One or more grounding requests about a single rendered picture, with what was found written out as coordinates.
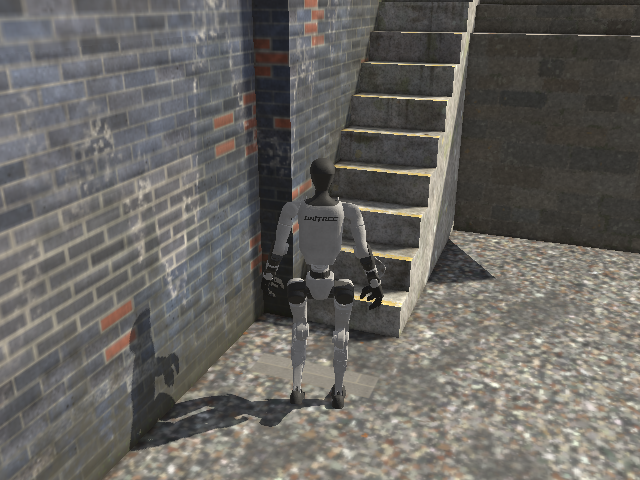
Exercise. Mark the stairs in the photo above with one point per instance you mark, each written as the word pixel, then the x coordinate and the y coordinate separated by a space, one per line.
pixel 399 157

